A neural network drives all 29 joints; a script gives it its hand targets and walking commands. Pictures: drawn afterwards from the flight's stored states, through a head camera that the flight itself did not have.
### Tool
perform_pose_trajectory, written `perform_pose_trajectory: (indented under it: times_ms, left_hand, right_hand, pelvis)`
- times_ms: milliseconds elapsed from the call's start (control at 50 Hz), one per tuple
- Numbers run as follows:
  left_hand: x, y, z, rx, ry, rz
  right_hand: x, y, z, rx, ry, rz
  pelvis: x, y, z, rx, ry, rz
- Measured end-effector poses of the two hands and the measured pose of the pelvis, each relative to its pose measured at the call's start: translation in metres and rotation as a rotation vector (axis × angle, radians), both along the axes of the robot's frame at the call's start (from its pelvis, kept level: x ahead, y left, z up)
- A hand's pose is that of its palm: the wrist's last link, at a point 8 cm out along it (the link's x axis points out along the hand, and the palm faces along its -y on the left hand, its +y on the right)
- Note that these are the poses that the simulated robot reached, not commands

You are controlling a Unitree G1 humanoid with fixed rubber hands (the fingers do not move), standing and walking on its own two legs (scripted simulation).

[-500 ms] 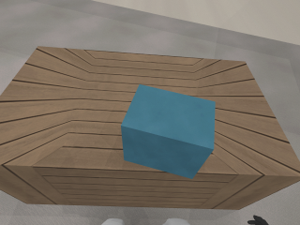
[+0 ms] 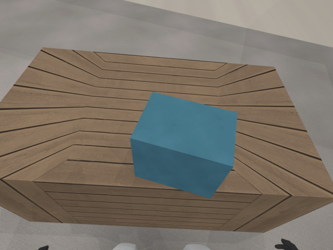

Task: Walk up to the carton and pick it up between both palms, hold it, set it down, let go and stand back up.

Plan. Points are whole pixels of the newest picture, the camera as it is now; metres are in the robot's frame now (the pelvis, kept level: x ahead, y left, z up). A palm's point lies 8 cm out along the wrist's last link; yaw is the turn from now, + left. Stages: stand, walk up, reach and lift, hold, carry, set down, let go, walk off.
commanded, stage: walk up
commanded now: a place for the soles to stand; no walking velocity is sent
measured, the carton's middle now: (182, 146) +0.41 -0.05 -0.06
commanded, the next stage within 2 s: reach and lift in 0.92 s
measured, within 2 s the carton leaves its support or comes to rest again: neither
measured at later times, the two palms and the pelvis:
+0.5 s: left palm out of the picture +0.07 +0.30 -0.10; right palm out of the picture +0.09 -0.33 -0.09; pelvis +0.00 -0.01 +0.00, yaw +1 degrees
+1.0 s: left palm out of the picture +0.07 +0.31 -0.10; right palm out of the picture +0.10 -0.33 -0.09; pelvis +0.01 -0.01 +0.00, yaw +1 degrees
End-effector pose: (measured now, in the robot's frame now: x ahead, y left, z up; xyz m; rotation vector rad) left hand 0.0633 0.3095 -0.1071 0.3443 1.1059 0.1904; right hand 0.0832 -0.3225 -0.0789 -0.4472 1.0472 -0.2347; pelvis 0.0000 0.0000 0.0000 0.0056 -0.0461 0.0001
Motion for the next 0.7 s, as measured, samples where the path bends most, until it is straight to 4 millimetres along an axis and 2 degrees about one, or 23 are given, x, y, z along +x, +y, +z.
perform_pose_trajectory:
  times_ms: [100, 240, 700]
  left_hand:
    - [-0.004, -0.005, 0.004, 0.018, -0.026, 0.007]
    - [-0.005, -0.002, 0.004, 0.012, -0.029, -0.002]
    - [0.005, -0.005, 0.005, 0.014, -0.009, -0.002]
  right_hand:
    - [0.001, -0.005, -0.007, 0.015, -0.009, 0.003]
    - [-0.003, -0.003, -0.007, 0.015, -0.004, -0.002]
    - [0.009, -0.005, -0.008, 0.018, 0.010, 0.002]
  pelvis:
    - [-0.003, -0.007, -0.003, 0.003, -0.018, 0.011]
    - [-0.006, -0.005, -0.002, 0.000, -0.018, 0.012]
    - [0.007, -0.008, -0.002, 0.004, 0.001, 0.013]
